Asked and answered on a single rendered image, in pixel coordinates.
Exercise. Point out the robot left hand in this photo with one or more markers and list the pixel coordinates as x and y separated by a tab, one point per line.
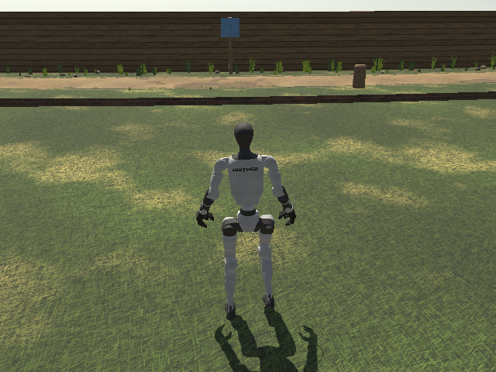
200	217

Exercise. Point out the left robot forearm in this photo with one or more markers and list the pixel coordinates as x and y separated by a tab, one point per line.
206	204

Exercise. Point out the right robot thigh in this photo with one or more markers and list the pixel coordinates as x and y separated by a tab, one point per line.
266	228

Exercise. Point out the robot head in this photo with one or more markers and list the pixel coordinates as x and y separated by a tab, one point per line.
244	134

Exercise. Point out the robot left upper arm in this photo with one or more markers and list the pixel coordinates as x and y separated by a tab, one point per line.
216	178

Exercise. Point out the robot right hand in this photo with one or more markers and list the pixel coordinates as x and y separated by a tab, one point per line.
292	216

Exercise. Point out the right robot forearm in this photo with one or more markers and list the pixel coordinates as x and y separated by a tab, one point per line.
285	202

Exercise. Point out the robot right upper arm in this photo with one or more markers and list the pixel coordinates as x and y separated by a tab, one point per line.
274	174

